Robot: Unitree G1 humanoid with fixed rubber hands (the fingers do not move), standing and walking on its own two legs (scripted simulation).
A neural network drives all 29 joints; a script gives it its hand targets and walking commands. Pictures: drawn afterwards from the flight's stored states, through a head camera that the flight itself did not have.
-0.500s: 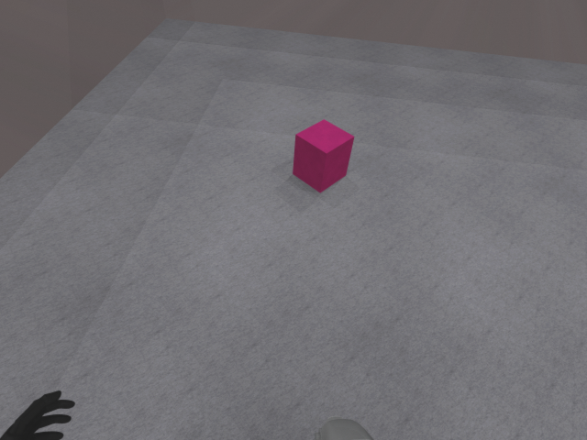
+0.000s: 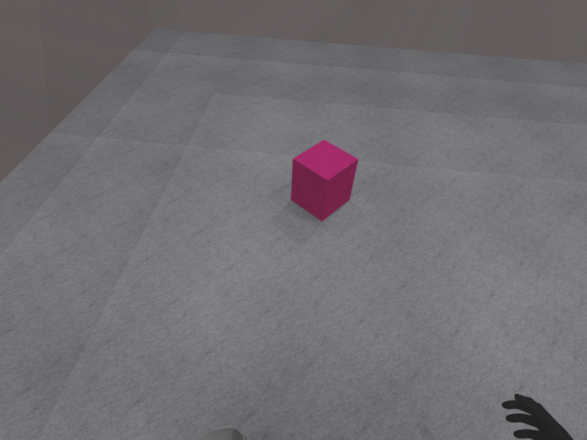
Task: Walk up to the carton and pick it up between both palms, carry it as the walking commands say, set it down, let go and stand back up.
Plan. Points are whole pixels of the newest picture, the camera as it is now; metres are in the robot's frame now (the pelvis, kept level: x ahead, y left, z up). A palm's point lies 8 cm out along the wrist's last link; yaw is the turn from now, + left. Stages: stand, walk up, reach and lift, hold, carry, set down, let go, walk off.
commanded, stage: walk up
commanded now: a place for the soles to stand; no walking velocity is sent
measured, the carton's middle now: (322, 180) +1.31 -0.13 -0.61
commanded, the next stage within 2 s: none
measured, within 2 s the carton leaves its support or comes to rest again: neither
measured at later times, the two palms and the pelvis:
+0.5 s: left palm (80, 331) +0.27 +0.32 -0.03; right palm (531, 352) +0.28 -0.37 -0.07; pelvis +0.18 -0.03 +0.01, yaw -4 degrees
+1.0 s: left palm (134, 230) +0.47 +0.31 -0.04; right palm (511, 277) +0.42 -0.40 -0.07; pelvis +0.36 -0.04 +0.01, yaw -5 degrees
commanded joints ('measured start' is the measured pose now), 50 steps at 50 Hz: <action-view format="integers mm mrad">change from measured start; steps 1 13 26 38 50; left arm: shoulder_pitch -81 -6 -69 -25 -44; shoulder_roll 208 187 278 205 275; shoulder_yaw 40 67 73 36 80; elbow -79 17 -50 -17 -15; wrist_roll -4 -3 2 0 -2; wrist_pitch -38 -28 -49 -45 -57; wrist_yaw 11 -22 17 10 48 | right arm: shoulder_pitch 110 -27 -4 20 32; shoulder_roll -254 -211 -168 -271 -208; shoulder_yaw -85 -44 -35 -65 -38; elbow -34 -49 17 -8 28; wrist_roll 22 13 30 22 46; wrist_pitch -4 21 35 27 46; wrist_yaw -23 15 32 -6 -7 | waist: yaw -124 11 -5 -72 -17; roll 52 27 -199 177 -106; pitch -20 6 32 -2 91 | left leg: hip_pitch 457 -105 40 200 -270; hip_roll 380 166 25 240 50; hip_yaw -650 -92 -41 -379 -204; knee -491 -264 14 -415 296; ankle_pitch -501 -520 -38 -341 -91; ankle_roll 257 105 -26 223 -36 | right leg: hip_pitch -493 255 -33 -237 130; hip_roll -51 -1 -263 -93 -319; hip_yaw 62 -184 126 -71 329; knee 213 -367 -654 -105 -676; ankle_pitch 81 225 -22 -53 16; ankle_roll -4 -5 -186 15 -169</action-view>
